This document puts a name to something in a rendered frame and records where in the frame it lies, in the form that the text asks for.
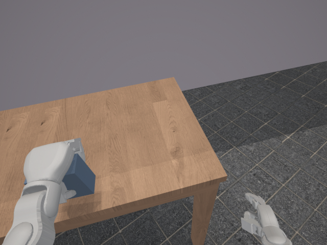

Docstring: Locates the sponge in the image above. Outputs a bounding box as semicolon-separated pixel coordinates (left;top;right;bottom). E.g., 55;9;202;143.
24;154;96;199

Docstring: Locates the right robot hand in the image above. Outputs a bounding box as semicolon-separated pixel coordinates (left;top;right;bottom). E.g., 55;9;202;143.
241;192;279;237

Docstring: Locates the table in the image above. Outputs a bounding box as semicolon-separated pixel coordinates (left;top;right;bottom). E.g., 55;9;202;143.
0;77;227;245

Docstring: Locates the right robot forearm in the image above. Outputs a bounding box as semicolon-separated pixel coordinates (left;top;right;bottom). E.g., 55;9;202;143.
261;226;292;245

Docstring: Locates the left robot hand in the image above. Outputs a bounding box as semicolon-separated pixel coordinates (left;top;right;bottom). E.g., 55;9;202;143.
24;138;85;204

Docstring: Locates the left robot forearm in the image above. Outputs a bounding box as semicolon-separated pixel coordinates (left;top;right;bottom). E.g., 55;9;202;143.
2;180;62;245

